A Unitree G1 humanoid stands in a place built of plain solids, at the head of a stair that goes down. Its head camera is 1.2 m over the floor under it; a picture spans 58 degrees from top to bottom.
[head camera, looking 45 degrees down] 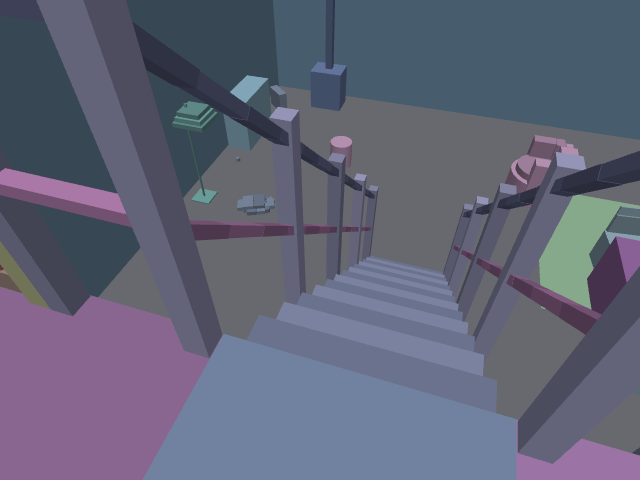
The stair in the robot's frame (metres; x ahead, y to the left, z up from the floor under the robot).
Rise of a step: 0.21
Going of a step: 0.23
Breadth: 0.90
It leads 18 degrees to the right of straight ahead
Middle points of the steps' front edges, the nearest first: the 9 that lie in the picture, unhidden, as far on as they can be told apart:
0.63 -0.12 0.00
0.86 -0.19 -0.21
1.08 -0.26 -0.42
1.30 -0.33 -0.63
1.52 -0.40 -0.84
1.74 -0.47 -1.05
1.97 -0.55 -1.26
2.19 -0.62 -1.47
2.41 -0.69 -1.68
